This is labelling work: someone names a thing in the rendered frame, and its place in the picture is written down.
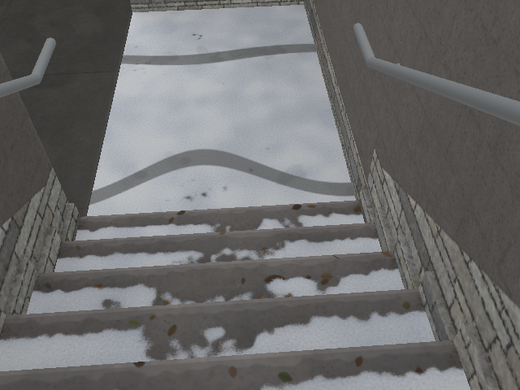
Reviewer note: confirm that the stairs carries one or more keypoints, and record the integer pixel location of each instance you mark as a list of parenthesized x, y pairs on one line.
[(284, 297)]

